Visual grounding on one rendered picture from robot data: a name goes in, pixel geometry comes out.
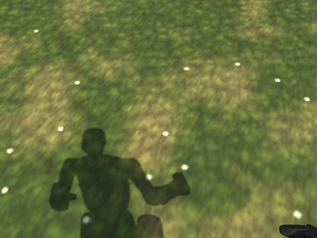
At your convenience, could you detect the right robot hand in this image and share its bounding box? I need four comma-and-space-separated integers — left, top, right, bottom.
279, 224, 317, 238

